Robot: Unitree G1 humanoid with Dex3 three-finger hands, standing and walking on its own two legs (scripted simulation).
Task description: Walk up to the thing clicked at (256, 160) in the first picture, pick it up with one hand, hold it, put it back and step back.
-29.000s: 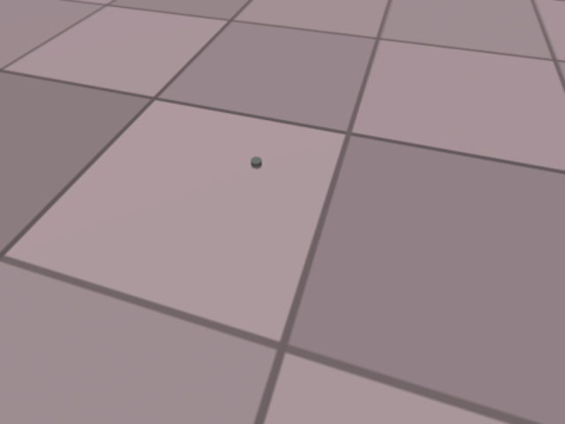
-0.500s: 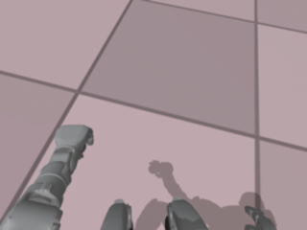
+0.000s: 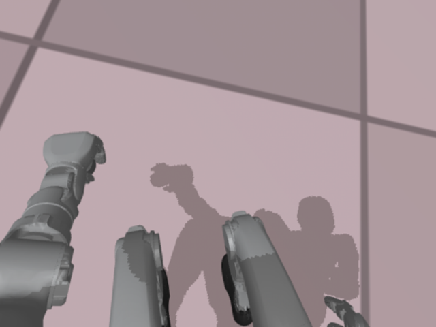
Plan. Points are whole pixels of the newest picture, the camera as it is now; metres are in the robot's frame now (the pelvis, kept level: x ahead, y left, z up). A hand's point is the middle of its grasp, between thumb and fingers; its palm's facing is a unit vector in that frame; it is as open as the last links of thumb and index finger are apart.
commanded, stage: crouch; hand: left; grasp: from above
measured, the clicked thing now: (80, 164) +0.46 +0.23 -0.19
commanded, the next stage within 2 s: lower in 1.02 s
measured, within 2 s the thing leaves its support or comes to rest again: neither
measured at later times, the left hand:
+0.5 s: hand (96, 170) +0.47 +0.22 -0.27, palm faces -0.46 -0.04 -0.89, open 5.8 cm
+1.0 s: hand (100, 170) +0.48 +0.22 -0.32, palm faces -0.46 -0.03 -0.89, open 6.1 cm
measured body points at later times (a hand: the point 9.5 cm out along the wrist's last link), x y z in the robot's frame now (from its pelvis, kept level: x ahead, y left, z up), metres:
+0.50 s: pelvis +0.00 -0.01 -0.10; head +0.24 +0.03 +0.28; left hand +0.49 +0.22 -0.22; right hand +0.05 -0.28 -0.22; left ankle +0.08 +0.11 -0.45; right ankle +0.08 -0.13 -0.45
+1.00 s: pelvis -0.01 -0.01 -0.15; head +0.24 +0.04 +0.23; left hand +0.50 +0.22 -0.27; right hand +0.01 -0.28 -0.25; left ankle +0.08 +0.11 -0.45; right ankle +0.08 -0.13 -0.45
